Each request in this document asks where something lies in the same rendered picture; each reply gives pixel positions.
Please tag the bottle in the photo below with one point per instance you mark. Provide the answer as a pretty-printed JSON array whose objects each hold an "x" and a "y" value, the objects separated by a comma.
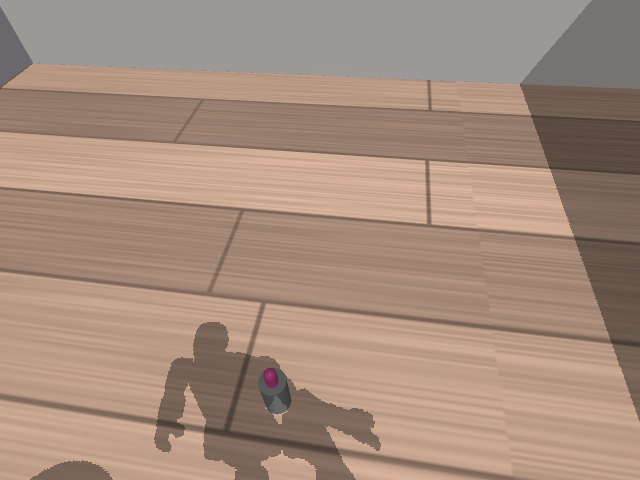
[{"x": 274, "y": 389}]

